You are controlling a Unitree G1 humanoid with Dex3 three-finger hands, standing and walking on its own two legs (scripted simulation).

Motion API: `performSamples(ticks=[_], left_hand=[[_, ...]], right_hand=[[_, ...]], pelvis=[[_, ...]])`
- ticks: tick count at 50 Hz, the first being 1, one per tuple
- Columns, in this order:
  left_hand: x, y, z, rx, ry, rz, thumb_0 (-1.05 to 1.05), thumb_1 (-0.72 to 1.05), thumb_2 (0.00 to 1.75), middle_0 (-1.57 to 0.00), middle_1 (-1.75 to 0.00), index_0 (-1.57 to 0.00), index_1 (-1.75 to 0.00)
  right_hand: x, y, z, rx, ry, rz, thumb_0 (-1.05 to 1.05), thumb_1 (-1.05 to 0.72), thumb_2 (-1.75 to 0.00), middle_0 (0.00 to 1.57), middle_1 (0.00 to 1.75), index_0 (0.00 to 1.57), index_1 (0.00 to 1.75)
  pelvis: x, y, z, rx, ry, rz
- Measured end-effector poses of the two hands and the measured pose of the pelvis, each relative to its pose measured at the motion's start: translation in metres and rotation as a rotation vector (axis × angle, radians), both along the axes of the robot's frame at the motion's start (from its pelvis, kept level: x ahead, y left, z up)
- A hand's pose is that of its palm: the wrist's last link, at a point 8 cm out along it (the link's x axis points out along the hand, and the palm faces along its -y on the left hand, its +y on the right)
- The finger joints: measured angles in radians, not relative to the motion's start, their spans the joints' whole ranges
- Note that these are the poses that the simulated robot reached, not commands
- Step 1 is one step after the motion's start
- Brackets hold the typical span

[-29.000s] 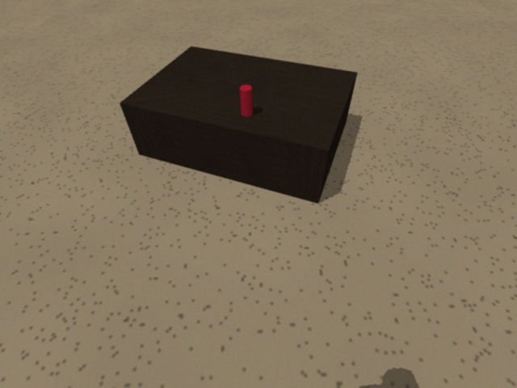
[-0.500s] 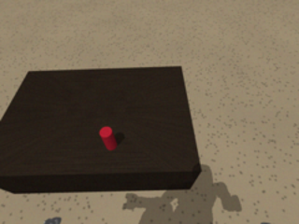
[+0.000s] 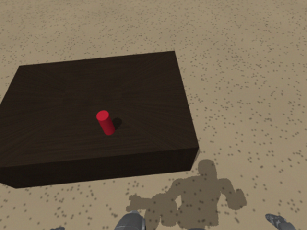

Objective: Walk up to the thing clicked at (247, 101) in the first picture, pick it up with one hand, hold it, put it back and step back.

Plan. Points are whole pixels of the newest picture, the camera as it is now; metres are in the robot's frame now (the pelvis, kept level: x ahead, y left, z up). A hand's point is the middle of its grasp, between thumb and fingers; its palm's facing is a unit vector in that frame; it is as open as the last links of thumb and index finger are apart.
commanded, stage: step back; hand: left
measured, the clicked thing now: (106, 123) +0.61 +0.28 -0.32
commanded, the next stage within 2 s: none
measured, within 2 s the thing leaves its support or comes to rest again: neither
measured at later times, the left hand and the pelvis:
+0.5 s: hand out of the picture -0.04 +0.29 -0.14, palm faces +0.09 -0.93 -0.37, open 7.4 cm; pelvis -0.13 +0.01 +0.01, yaw +4 degrees
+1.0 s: hand out of the picture -0.22 +0.25 -0.12, palm faces +0.04 -0.89 -0.45, open 7.4 cm; pelvis -0.30 -0.03 +0.01, yaw +4 degrees
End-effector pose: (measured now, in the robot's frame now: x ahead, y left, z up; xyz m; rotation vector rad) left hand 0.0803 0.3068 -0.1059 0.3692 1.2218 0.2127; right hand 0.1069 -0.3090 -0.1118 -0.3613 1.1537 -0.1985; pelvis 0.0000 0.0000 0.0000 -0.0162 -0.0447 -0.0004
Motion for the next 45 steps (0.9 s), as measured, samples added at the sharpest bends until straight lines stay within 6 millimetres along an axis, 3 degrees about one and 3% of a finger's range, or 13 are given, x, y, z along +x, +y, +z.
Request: performSamples(ticks=[4,9,13,17,25,33,37,41,45], left_hand=[[-0.026,-0.005,0.016,0.009,-0.007,0.028,0.01,0.90,0.90,-0.20,-0.30,-0.20,-0.30],[-0.037,0.000,0.026,0.033,-0.081,0.041,0.01,0.90,0.90,-0.20,-0.30,-0.21,-0.30],[-0.047,0.009,0.024,0.036,-0.150,0.046,0.01,0.90,0.90,-0.20,-0.30,-0.21,-0.30],[-0.067,0.023,0.008,0.013,-0.176,0.053,0.01,0.90,0.90,-0.20,-0.30,-0.20,-0.30],[-0.129,0.026,0.004,-0.017,-0.110,0.088,0.01,0.90,0.90,-0.20,-0.30,-0.20,-0.30],[-0.207,0.010,-0.002,-0.010,0.003,0.050,0.01,0.90,0.90,-0.20,-0.30,-0.20,-0.30],[-0.246,-0.005,-0.002,0.010,0.023,0.036,0.01,0.90,0.90,-0.20,-0.30,-0.20,-0.30],[-0.288,-0.021,0.012,0.018,0.035,0.051,0.01,0.90,0.90,-0.20,-0.30,-0.20,-0.30],[-0.307,-0.024,0.026,0.044,0.021,0.061,0.01,0.90,0.90,-0.20,-0.30,-0.21,-0.30]], right_hand=[[-0.018,-0.003,0.003,0.013,0.013,-0.005,0.01,-0.91,-0.89,0.20,0.30,0.21,0.30],[-0.045,-0.004,0.004,-0.009,0.054,0.036,0.01,-0.91,-0.89,0.20,0.30,0.20,0.30],[-0.064,0.002,0.004,-0.031,0.080,0.078,0.01,-0.91,-0.90,0.20,0.30,0.20,0.30],[-0.081,0.014,0.007,-0.050,0.056,0.104,0.01,-0.91,-0.90,0.20,0.30,0.20,0.30],[-0.116,0.027,0.035,-0.048,-0.011,0.109,0.01,-0.90,-0.89,0.20,0.30,0.21,0.30],[-0.150,0.011,0.036,-0.037,-0.104,0.097,0.01,-0.90,-0.89,0.20,0.30,0.21,0.30],[-0.180,-0.012,0.019,-0.019,-0.114,0.076,0.01,-0.90,-0.89,0.20,0.30,0.21,0.30],[-0.222,-0.026,0.011,-0.004,-0.060,0.030,0.01,-0.90,-0.89,0.20,0.30,0.21,0.30],[-0.267,-0.034,0.008,0.002,0.002,0.019,0.01,-0.91,-0.89,0.20,0.30,0.20,0.30]], pelvis=[[-0.014,-0.002,0.010,0.034,0.008,0.004],[-0.037,-0.002,0.012,0.030,0.021,0.040],[-0.061,0.003,0.008,0.023,0.018,0.077],[-0.087,0.012,-0.002,0.032,-0.002,0.096],[-0.132,0.012,0.013,-0.011,0.002,0.063],[-0.189,-0.002,0.009,-0.006,0.004,0.001],[-0.220,-0.017,-0.001,-0.002,0.004,-0.021],[-0.245,-0.027,0.005,0.025,0.001,-0.012],[-0.265,-0.029,0.013,0.045,0.012,0.012]])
